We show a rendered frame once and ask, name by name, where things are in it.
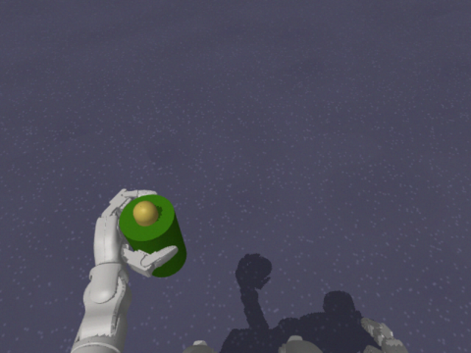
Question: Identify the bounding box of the left robot hand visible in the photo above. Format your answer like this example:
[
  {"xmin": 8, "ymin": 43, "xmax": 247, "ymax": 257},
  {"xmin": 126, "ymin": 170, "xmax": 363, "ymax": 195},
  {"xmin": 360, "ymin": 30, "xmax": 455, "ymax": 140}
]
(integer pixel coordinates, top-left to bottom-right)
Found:
[{"xmin": 93, "ymin": 189, "xmax": 178, "ymax": 277}]

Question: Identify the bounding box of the right robot hand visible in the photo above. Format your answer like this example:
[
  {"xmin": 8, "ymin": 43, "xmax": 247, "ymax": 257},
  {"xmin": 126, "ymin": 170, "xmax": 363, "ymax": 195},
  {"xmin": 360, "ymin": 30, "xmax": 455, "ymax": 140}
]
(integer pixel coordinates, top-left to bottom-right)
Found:
[{"xmin": 361, "ymin": 318, "xmax": 408, "ymax": 353}]

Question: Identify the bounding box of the bottle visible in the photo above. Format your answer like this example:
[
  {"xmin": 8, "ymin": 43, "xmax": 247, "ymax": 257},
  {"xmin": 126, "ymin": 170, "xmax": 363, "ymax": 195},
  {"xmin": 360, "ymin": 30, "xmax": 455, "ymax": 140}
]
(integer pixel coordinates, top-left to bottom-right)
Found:
[{"xmin": 119, "ymin": 195, "xmax": 187, "ymax": 277}]

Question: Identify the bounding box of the left robot arm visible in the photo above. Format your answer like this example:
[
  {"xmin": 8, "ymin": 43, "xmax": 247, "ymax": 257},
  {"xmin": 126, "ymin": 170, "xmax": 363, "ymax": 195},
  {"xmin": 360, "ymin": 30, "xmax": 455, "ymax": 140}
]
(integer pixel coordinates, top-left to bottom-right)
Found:
[{"xmin": 71, "ymin": 262, "xmax": 132, "ymax": 353}]

